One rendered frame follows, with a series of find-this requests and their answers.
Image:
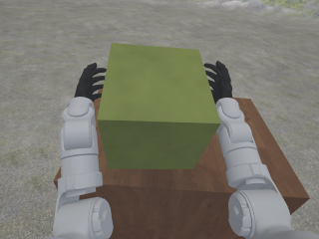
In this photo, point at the pedestal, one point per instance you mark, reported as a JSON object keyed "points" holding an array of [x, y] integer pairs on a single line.
{"points": [[188, 203]]}

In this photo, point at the robot left upper arm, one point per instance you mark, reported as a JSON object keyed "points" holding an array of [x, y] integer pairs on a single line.
{"points": [[89, 218]]}

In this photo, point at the robot right hand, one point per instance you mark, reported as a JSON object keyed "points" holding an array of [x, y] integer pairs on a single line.
{"points": [[221, 85]]}

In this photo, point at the robot left forearm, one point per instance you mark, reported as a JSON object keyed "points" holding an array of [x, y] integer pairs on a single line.
{"points": [[79, 152]]}

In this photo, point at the robot left hand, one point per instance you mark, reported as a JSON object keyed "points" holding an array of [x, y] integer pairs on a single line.
{"points": [[85, 86]]}

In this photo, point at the carton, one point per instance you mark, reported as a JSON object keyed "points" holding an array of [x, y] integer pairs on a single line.
{"points": [[157, 110]]}

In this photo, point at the robot right upper arm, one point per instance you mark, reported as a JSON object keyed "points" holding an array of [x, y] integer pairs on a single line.
{"points": [[262, 214]]}

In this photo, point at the robot right forearm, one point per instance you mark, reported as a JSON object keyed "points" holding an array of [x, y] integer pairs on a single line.
{"points": [[245, 170]]}

